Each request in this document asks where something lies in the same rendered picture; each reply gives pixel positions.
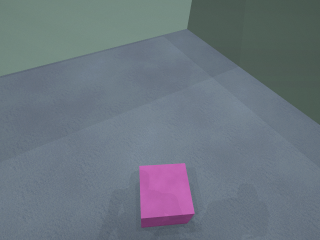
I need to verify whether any carton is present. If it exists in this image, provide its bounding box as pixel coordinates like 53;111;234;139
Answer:
139;163;195;228

